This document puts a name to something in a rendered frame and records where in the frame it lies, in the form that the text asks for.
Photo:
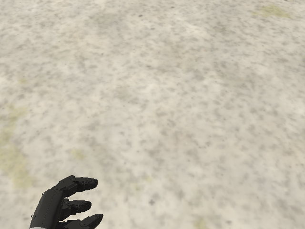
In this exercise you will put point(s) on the left robot hand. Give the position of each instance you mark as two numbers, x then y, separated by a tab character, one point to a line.
54	205

